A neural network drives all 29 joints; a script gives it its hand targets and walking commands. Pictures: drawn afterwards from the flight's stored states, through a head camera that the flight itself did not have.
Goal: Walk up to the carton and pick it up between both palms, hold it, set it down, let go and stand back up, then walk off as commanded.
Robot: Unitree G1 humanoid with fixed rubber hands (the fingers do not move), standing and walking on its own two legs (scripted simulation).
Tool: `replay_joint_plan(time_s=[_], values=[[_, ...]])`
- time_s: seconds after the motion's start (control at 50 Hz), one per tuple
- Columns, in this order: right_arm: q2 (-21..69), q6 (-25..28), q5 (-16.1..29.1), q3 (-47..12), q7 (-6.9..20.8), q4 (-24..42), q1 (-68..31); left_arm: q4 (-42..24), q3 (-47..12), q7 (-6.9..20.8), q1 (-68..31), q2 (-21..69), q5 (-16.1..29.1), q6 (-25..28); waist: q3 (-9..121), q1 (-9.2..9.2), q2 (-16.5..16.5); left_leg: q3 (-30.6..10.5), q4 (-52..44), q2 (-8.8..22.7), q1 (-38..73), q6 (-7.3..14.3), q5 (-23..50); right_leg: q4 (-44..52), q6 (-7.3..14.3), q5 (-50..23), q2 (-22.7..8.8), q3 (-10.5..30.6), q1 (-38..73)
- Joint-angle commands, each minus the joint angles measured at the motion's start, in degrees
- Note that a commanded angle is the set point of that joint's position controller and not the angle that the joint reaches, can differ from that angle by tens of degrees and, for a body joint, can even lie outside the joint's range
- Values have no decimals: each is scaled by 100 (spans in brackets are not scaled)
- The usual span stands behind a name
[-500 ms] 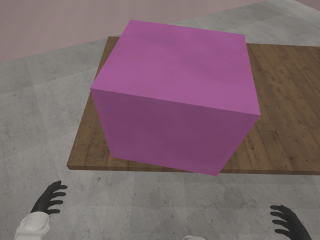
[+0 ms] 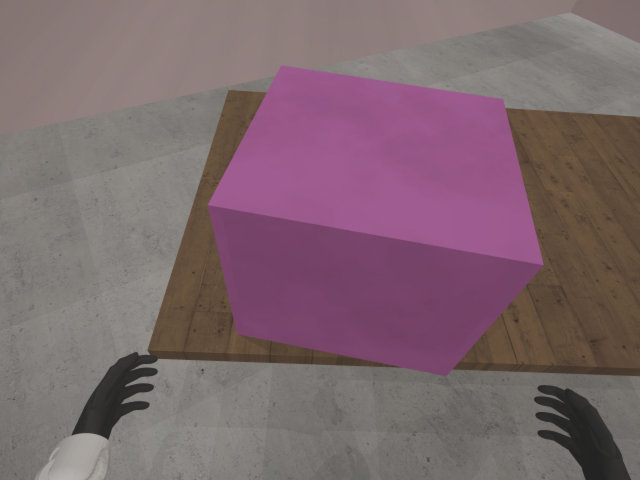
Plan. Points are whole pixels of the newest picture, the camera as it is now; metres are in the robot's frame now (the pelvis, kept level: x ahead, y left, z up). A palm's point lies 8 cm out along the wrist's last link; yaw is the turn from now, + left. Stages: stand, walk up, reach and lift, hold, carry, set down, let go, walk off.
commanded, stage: reach and lift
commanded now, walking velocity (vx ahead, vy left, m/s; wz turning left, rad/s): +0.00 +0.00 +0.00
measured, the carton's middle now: (364, 221) +0.45 -0.04 +0.06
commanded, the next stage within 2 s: none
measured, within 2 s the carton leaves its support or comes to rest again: neither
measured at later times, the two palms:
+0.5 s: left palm (97, 398) +0.19 +0.25 +0.05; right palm (584, 433) +0.17 -0.25 +0.06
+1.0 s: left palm (110, 312) +0.26 +0.24 +0.11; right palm (570, 366) +0.23 -0.24 +0.10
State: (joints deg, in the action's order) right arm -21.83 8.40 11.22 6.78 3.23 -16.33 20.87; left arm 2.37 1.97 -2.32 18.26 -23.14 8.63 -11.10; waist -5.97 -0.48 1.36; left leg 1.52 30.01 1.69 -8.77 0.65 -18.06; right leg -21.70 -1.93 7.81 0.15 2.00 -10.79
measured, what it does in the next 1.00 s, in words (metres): stands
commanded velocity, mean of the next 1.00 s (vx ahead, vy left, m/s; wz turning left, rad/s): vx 0.00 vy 0.00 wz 0.00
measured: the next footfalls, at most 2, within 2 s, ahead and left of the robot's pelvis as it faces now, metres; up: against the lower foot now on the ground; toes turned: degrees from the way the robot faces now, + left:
none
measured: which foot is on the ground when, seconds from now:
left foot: down 0.00-1.00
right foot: down 0.00-1.00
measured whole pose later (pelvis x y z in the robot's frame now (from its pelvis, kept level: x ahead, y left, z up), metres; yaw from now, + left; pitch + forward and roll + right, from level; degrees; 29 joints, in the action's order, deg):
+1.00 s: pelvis +0.00 +0.00 +0.00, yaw +0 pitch -3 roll -2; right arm -18.2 -23.7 18.4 8.1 -5.7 17.0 11.1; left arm -10.7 5.3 1.2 1.9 -23.5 19.3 -25.6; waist -3.0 -0.5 -1.9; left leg 1.5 29.6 1.2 -8.5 1.1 -17.7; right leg -21.5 -1.9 7.7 -0.3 2.0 -10.6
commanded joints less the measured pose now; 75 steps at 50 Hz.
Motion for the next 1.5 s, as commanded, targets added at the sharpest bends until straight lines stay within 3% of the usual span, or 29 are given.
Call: replay_joint_plan(time_s=[0.0, 0.08, 0.12, 0.14, 0.16, 0.2, 0.24, 0.3, 0.34, 0.42, 0.48, 0.54, 0.62, 0.7, 0.8, 0.86, 0.88, 0.96, 0.98, 1.08, 1.12, 1.14, 1.2, 1.22, 1.3, 1.36, 1.38, 1.4, 1.48], values=[[-234, 101, 296, 613, -197, 1919, 719, -1636, 369, 32, 574, -781, 389, 540, 1532, 160, -518, 103, -1181, -227, 411, -435, 2436, 424, 370, -1264, 129, 87, 1494], [-173, -220, 278, 579, -282, 2362, 443, -1273, 192, 134, 237, -707, 665, 445, 1131, 136, -405, 4, -1408, -176, -42, -323, 1609, 443, 423, -712, 90, 146, 1294], [-138, -396, 403, 538, -323, 2907, 438, -2027, 264, 61, -13, -997, 581, 504, 1071, 129, -721, -54, -1446, -164, -224, -307, 1040, 420, 417, -414, 25, 225, 1309], [-88, -479, 461, 420, -323, 2933, 433, -1873, 372, 56, 122, -889, 635, 420, 1071, 268, -587, -14, -1416, -206, -261, -263, 1267, 388, 427, -564, 48, 237, 1331], [-30, -601, 374, 627, -337, 2915, 439, -2114, 350, 31, -63, -961, 651, 479, 1106, 148, -841, -56, -1459, -134, -285, -327, 895, 346, 453, -353, 73, 164, 1322], [143, -822, 419, 455, -462, 3226, 422, -1794, 441, 170, -36, -1044, 798, 401, 1111, 180, -359, 64, -1424, -239, -371, -186, 899, 504, 427, -194, -34, 293, 1299], [138, -1012, 391, 398, -517, 3290, 495, -1628, 396, 249, -89, -997, 830, 359, 1009, 164, -511, 54, -1489, -250, -468, -212, 736, 477, 429, -97, -44, 292, 1298], [211, -1191, 585, 526, -528, 4180, 411, -2439, 366, 188, -157, -1044, 967, 475, 1062, 192, -642, -108, -1513, -101, -595, -250, 774, 227, 459, -339, 29, 198, 1455], [203, -1399, 592, 450, -566, 4124, 390, -2495, 314, 240, -290, -1184, 1029, 463, 887, 297, -823, -94, -1536, -135, -704, -220, 497, 326, 474, -54, -13, 292, 1363], [-8, -1726, 617, 713, -599, 4414, 241, -2557, 347, 186, -502, -1142, 1102, 244, 937, 126, -934, -267, -1711, -36, -907, -213, 161, 192, 511, -175, 41, 238, 1436], [10, -2064, 661, 659, -676, 4515, 49, -2376, 330, 323, -780, -1263, 1211, 2, 650, 99, -628, -214, -1663, -66, -967, -179, -94, 303, 485, 107, 5, 278, 1369], [-241, -2112, 647, 924, -671, 4857, -865, -2734, 339, 205, -1725, -1230, 1244, -91, 995, 155, -925, -400, -1822, 127, -1538, -56, -1107, -34, 459, 452, 156, 203, 1569], [-271, -2304, 628, 893, -758, 5084, -553, -2657, 540, 224, -1421, -1252, 1415, -283, 1059, 117, -366, -97, -1551, -73, -1220, -170, 43, 137, 495, 54, 22, 280, 1456], [-316, -2656, 700, 819, -855, 4755, -653, -2502, 697, 333, -1785, -1408, 1225, -651, 931, -37, -488, -145, -1617, -58, -937, -185, 187, 213, 505, -107, 14, 327, 1547], [-558, -2778, 838, 815, -893, 5180, -1432, -2889, 786, 307, -2468, -1393, 1314, -964, 1308, 111, -631, -85, -1620, -42, -918, -197, 244, 161, 483, -161, 85, 323, 1597], [-694, -2871, 761, 1089, -951, 4774, -1615, -2384, 782, 341, -2750, -1397, 1256, -1232, 1208, -210, -582, -57, -1560, -27, -646, -242, 601, 223, 522, -395, 120, 256, 1407], [-734, -2960, 801, 899, -991, 4686, -1151, -2382, 875, 424, -2352, -1271, 1130, -1288, 1213, -132, -387, -81, -1471, -55, -508, -288, 1094, 204, 500, -747, 165, 253, 1585], [-780, -3130, 852, 972, -1045, 4557, -2158, -2283, 1065, 496, -3510, -1765, 1162, -1511, 1388, -240, -557, 46, -1564, -64, -756, -217, 521, 218, 427, -404, 71, 279, 1635], [-822, -3217, 872, 843, -1010, 4499, -2159, -2184, 1037, 508, -3292, -1516, 1148, -1636, 1195, -106, -576, -19, -1644, -35, -831, -242, 579, 172, 452, -484, 70, 253, 1628], [-1061, -3427, 767, 1165, -1033, 4100, -3316, -1703, 856, 506, -4568, -1485, 1271, -2001, 1339, -490, -700, -139, -1691, 105, -911, -254, 373, 139, 520, -647, 172, 182, 1687], [-1192, -3506, 865, 1029, -1043, 3836, -3324, -1436, 1157, 558, -4524, -1554, 1113, -2138, 1194, -328, -524, -47, -1685, 33, -1021, -271, 421, 150, 477, -626, 180, 212, 1697], [-1146, -3603, 720, 1068, -1082, 3617, -3460, -1246, 1128, 552, -4973, -1683, 1043, -2178, 1312, -477, -261, -86, -1688, 51, -964, -216, 435, 233, 470, -713, 158, 197, 1874], [-1110, -3721, 788, 861, -1123, 3287, -3439, -1051, 1154, 678, -4734, -1422, 844, -2354, 1390, -441, -285, -13, -1506, 2, -568, -286, 1025, 275, 494, -1081, 189, 195, 1794], [-1232, -3696, 773, 1079, -1133, 3311, -4046, -1381, 1039, 630, -5273, -1611, 1034, -2334, 1538, -590, -608, -19, -1558, -5, -586, -344, 887, 278, 466, -900, 173, 146, 1690], [-1447, -3701, 857, 848, -1121, 3102, -4005, -1404, 1212, 613, -5097, -1381, 772, -2529, 1443, -375, -532, 18, -1388, -41, -227, -442, 1811, 226, 461, -1323, 234, 120, 1706], [-1411, -3760, 825, 865, -1158, 2658, -4717, -669, 1125, 710, -6059, -1659, 767, -2599, 1496, -550, -410, 43, -1423, -91, -388, -366, 1181, 307, 447, -1044, 203, 113, 1572], [-1405, -3720, 684, 1038, -1159, 2689, -4659, -1018, 1103, 611, -6053, -1580, 768, -2550, 1647, -697, -436, -3, -1452, -68, -416, -374, 1197, 256, 450, -1122, 258, 69, 1672], [-1547, -3671, 873, 967, -1088, 2861, -4647, -1185, 1156, 574, -5820, -1619, 746, -2549, 1841, -502, -547, -21, -1413, -32, -323, -405, 1624, 149, 447, -1303, 264, 48, 1768], [-1713, -3668, 765, 1042, -1111, 2372, -5312, -760, 1012, 565, -6390, -1754, 768, -2674, 1799, -659, -557, -4, -1316, -57, -241, -425, 1701, 226, 489, -1330, 281, 31, 1553]])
